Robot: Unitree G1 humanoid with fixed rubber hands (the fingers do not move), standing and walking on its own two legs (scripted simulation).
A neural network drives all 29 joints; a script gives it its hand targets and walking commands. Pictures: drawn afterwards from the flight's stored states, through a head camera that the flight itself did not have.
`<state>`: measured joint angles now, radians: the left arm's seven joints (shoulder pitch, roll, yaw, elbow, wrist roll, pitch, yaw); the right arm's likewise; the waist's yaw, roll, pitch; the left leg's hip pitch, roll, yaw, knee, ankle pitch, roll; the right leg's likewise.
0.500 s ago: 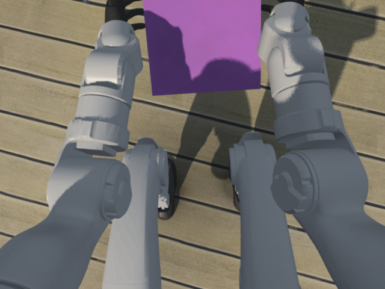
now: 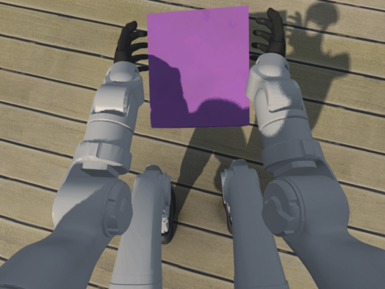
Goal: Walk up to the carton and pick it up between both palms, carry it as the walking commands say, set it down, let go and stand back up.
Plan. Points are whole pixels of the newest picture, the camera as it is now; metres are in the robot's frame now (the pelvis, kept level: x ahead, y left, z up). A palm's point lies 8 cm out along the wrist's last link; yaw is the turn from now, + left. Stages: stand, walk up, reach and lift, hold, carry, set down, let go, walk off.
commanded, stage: reach and lift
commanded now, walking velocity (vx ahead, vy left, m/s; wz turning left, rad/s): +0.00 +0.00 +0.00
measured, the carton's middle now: (201, 79) +0.52 -0.02 -0.12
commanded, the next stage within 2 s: none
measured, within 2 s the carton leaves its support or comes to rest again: neither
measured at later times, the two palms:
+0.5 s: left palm (99, 41) +0.49 +0.12 +0.08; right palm (301, 26) +0.49 -0.14 +0.09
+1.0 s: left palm (49, 20) +0.47 +0.14 +0.15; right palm out of the picture +0.47 -0.12 +0.16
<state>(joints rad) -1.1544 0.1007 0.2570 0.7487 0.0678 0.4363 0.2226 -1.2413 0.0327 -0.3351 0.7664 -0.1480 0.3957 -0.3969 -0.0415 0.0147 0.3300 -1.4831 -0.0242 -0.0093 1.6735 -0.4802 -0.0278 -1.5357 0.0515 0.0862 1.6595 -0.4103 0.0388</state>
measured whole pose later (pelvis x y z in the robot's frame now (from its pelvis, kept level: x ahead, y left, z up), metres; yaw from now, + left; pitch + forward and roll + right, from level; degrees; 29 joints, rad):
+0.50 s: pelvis +0.06 -0.01 +0.10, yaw -1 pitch +26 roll +2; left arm -0.81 -0.03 0.44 0.79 0.32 0.37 0.08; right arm -0.92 0.18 -0.48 0.83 -0.35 0.33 -0.23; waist -0.04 0.01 -0.15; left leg -1.31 -0.02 -0.03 1.28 -0.44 -0.03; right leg -1.37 0.06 0.09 1.28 -0.37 0.02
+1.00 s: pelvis +0.10 +0.01 +0.17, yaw -2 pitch +19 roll +0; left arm -0.57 -0.11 0.38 0.66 0.31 0.36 0.09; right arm -0.66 0.24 -0.48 0.72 -0.33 0.30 -0.15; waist -0.04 0.01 -0.16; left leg -0.95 -0.02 -0.04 1.00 -0.38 -0.02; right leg -0.98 0.04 0.09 0.96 -0.32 0.02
